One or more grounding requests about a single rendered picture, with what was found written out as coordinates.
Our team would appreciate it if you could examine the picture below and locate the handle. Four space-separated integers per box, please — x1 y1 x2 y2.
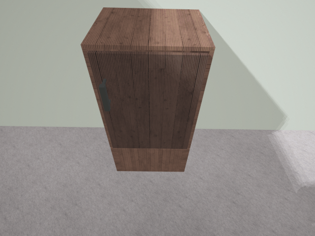
99 79 111 111

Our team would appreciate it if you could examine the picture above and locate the cupboard door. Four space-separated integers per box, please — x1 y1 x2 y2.
87 51 209 149

